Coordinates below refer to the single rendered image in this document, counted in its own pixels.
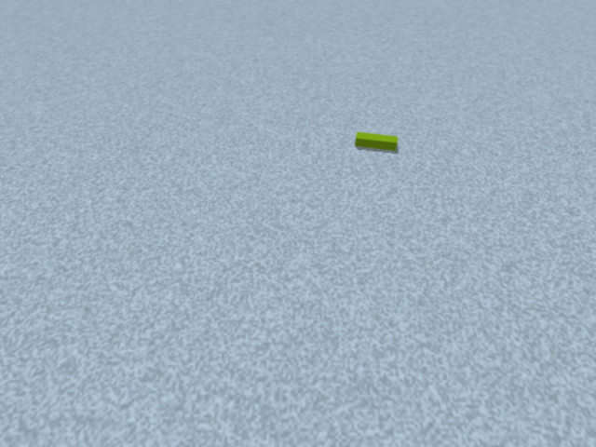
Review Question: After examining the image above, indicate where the carton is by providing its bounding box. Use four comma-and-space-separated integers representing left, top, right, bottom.
355, 132, 398, 151

